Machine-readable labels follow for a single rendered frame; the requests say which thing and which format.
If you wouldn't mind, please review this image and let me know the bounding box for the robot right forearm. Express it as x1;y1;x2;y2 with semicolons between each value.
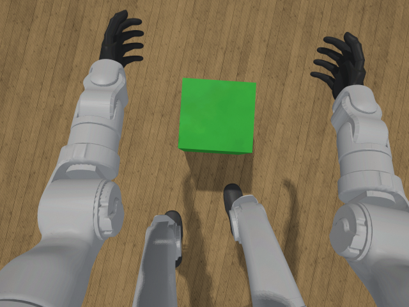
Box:
331;85;409;213

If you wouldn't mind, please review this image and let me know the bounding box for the carton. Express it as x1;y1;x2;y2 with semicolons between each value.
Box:
178;78;256;155

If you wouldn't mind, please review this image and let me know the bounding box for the right robot hand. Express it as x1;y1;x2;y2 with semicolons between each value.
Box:
310;32;366;99

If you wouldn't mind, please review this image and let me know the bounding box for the left robot upper arm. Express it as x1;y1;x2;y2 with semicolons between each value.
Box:
0;178;125;307

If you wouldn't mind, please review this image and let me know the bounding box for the right robot upper arm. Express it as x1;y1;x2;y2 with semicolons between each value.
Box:
329;201;409;307

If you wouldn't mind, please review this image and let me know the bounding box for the left robot shin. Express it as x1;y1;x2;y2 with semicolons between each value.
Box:
145;215;175;239

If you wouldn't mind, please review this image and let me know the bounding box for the robot left forearm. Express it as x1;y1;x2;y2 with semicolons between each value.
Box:
38;59;128;234

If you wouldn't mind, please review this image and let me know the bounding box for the left robot hand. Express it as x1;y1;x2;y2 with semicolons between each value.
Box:
99;10;144;68

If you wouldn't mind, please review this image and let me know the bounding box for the robot left foot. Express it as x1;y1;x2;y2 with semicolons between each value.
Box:
164;210;183;268

